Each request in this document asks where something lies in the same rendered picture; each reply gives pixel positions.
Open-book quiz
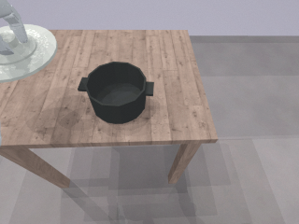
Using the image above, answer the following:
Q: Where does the knob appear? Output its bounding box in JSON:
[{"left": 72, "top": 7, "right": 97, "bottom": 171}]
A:
[{"left": 0, "top": 32, "right": 20, "bottom": 49}]

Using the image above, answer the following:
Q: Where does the pot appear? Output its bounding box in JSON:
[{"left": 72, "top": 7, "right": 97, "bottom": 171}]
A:
[{"left": 78, "top": 62, "right": 154, "bottom": 124}]

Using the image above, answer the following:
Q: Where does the table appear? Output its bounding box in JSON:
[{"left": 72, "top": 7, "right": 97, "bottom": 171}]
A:
[{"left": 0, "top": 29, "right": 219, "bottom": 189}]

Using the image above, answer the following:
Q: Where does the lid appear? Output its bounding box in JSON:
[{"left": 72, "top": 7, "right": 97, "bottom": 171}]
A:
[{"left": 0, "top": 24, "right": 58, "bottom": 83}]

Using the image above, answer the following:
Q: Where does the left robot hand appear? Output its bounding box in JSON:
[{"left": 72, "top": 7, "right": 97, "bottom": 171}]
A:
[{"left": 0, "top": 0, "right": 28, "bottom": 56}]

